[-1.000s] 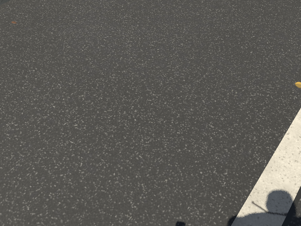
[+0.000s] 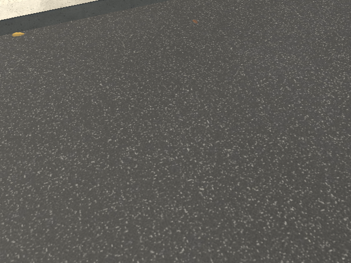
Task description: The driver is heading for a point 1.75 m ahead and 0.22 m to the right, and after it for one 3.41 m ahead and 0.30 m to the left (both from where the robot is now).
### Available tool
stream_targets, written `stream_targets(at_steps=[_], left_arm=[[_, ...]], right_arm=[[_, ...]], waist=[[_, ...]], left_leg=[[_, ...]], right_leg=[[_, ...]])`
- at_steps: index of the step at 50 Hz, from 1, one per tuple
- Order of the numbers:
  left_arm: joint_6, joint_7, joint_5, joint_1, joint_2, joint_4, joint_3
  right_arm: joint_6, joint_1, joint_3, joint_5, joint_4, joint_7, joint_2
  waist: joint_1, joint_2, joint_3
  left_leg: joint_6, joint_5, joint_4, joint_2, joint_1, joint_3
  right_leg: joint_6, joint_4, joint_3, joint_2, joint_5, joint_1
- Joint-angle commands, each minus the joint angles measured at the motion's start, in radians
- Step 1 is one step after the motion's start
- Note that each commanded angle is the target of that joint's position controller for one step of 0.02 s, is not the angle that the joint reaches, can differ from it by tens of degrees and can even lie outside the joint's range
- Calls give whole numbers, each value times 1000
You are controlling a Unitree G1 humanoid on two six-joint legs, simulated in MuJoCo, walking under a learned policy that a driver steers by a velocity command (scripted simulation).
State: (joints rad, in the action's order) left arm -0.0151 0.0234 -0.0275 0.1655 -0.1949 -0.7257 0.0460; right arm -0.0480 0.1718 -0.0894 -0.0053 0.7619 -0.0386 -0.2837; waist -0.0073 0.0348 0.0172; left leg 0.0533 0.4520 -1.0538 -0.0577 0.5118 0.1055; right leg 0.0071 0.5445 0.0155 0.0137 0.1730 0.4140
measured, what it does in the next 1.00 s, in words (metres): steps on the spot: left foot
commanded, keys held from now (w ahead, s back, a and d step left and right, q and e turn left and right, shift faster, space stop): no key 1.00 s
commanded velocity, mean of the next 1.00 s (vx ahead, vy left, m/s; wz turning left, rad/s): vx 0.01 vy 0.00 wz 0.05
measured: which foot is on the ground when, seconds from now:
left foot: up 0.00-0.10, down 0.12-1.00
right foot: down 0.00-1.00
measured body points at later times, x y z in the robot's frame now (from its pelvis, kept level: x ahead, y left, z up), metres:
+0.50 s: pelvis +0.04 +0.01 +0.00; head +0.05 +0.02 +0.45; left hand +0.13 +0.27 -0.13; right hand +0.12 -0.23 -0.14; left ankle +0.00 +0.14 -0.73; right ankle +0.07 -0.12 -0.73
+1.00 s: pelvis +0.04 +0.02 +0.00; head +0.05 +0.02 +0.45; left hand +0.10 +0.27 -0.15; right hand +0.08 -0.23 -0.15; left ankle +0.00 +0.14 -0.73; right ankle +0.07 -0.12 -0.73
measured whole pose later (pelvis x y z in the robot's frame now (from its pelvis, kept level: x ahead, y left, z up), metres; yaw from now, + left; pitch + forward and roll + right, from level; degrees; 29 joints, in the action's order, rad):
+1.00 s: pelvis +0.04 +0.02 +0.00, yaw +0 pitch -2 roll +0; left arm 0.01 0.04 0.01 0.16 -0.20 -1.07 0.05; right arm -0.01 0.25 -0.05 0.00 1.04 -0.04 -0.18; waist -0.01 0.00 -0.05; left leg 0.01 0.34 -0.51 -0.01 0.13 0.04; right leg -0.02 0.52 0.01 0.02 0.24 0.24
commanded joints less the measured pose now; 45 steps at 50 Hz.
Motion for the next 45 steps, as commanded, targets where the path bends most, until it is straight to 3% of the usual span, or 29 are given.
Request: stream_targets(at_steps=[1,3,4,6,7,8,9,10,14,23,45], left_arm=[[-3,2,4,-104,-122,65,30],[-1,4,9,-43,-126,37,31],[0,4,15,-37,-124,30,30],[-5,1,23,10,-105,3,22],[-14,-5,16,17,-95,0,17],[-21,-13,12,55,-85,6,18],[-24,-14,2,-2,-119,0,23],[-22,-14,7,-21,-119,-4,26],[-15,-6,16,0,-101,-42,27],[-8,1,25,10,-106,-136,32],[17,22,32,-2,-110,-303,26]], right_arm=[[1,46,1,4,-35,7,-5],[10,23,6,3,-39,14,0],[13,42,4,2,-29,16,-5],[13,64,3,19,-16,20,-21],[13,71,-3,32,-26,17,-68],[12,51,-16,23,3,20,-110],[18,28,-4,17,-9,25,-45],[25,26,6,24,0,26,-18],[49,54,6,15,29,17,-20],[45,78,5,6,89,7,-7],[47,108,17,4,239,-2,6]], waist=[[38,-196,59],[7,-223,80],[16,-219,82],[26,-186,66],[13,-118,66],[-60,74,48],[-19,68,22],[-17,58,8],[-9,21,-10],[1,-30,-9],[0,-27,-50]], left_leg=[[15,-37,184,54,-125,-61],[9,-42,352,57,-179,-72],[-3,-118,462,53,-231,-84],[-37,-256,621,61,-349,-71],[-67,-338,631,141,-392,19],[-115,-202,611,152,-269,48],[-122,-86,651,135,-185,48],[-106,-46,668,131,-161,43],[-71,-167,639,108,-195,12],[-71,-314,611,93,-257,-13],[-57,-314,646,73,-278,-55]], right_leg=[[138,-237,152,142,33,-29],[161,-210,172,160,41,-101],[161,-192,176,163,54,-109],[104,-165,170,144,73,-72],[53,-113,136,117,82,-32],[12,-108,35,33,104,-88],[-18,-69,13,23,70,-159],[-18,-65,13,24,40,-183],[5,-55,19,33,-53,-195],[-5,-46,8,31,-152,-229],[-10,-78,-4,21,-124,-261]])
Velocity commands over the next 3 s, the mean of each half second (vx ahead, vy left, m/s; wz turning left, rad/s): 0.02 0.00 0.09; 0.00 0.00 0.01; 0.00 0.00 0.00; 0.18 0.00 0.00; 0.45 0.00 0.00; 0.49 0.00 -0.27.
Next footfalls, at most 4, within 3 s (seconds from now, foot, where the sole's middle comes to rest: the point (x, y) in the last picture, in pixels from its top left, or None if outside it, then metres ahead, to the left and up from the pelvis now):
0.12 left None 0.04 0.14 -0.77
2.34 left None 0.48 0.13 -0.77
2.92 right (221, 194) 0.79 -0.12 -0.77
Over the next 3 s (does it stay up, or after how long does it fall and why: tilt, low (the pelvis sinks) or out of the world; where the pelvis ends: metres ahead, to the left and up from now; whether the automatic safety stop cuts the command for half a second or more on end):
stays up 0.67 -0.02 -0.01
